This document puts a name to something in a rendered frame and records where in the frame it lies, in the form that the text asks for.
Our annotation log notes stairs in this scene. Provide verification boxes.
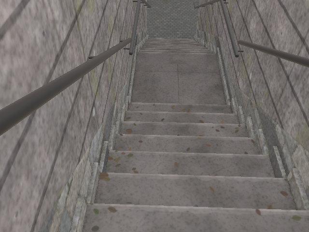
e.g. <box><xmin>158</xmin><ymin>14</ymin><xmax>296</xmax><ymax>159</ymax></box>
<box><xmin>139</xmin><ymin>38</ymin><xmax>212</xmax><ymax>54</ymax></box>
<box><xmin>82</xmin><ymin>102</ymin><xmax>309</xmax><ymax>232</ymax></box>

